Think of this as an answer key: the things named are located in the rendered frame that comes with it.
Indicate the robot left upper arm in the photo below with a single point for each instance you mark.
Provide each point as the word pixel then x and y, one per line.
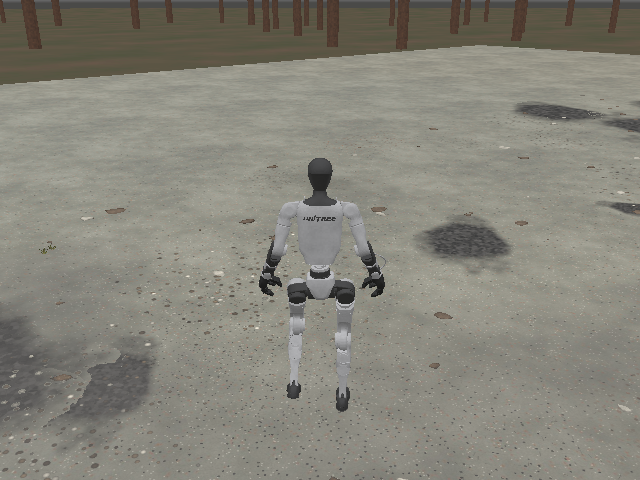
pixel 288 211

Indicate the robot right upper arm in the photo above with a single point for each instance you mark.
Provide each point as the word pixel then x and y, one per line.
pixel 351 211

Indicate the robot right forearm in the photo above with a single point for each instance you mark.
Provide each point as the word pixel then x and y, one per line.
pixel 371 264

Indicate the robot left hand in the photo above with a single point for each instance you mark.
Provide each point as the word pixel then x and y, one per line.
pixel 263 284

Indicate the robot head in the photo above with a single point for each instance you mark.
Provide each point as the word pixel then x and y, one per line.
pixel 319 173

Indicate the right robot shin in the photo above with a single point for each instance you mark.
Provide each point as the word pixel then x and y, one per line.
pixel 343 366

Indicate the robot left forearm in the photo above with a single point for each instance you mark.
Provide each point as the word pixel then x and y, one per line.
pixel 271 264

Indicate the robot right hand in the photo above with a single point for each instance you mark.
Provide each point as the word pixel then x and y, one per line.
pixel 375 282

